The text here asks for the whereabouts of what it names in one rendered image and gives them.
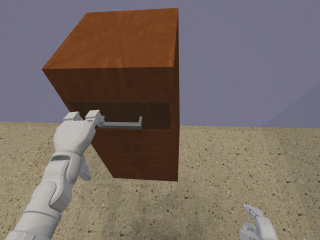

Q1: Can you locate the cabinet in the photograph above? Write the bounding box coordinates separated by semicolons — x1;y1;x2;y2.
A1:
42;8;180;182

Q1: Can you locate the robot right hand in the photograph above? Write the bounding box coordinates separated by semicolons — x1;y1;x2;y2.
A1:
239;204;278;240

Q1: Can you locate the left robot forearm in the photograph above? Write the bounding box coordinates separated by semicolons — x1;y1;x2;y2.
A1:
5;151;82;240

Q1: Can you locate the robot left hand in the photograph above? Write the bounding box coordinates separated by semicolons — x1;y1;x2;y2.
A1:
53;110;105;181

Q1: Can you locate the handle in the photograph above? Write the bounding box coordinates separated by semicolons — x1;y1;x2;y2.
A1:
98;115;143;129

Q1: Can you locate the drawer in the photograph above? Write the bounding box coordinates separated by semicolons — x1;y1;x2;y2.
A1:
69;101;171;130

